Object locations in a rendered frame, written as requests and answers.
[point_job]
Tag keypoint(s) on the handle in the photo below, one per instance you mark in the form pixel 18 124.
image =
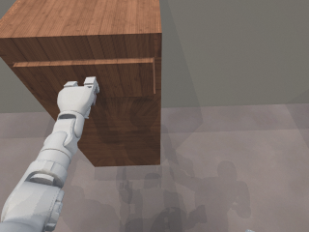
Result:
pixel 94 101

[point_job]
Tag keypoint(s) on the drawer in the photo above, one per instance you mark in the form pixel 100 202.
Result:
pixel 116 77

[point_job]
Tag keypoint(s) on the left robot forearm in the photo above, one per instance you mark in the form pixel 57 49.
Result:
pixel 51 165

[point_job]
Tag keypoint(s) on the robot left upper arm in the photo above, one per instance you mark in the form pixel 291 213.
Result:
pixel 34 208

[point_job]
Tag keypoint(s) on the left robot hand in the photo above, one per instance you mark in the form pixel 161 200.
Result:
pixel 78 98

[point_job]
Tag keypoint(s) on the cabinet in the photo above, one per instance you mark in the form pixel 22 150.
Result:
pixel 120 131

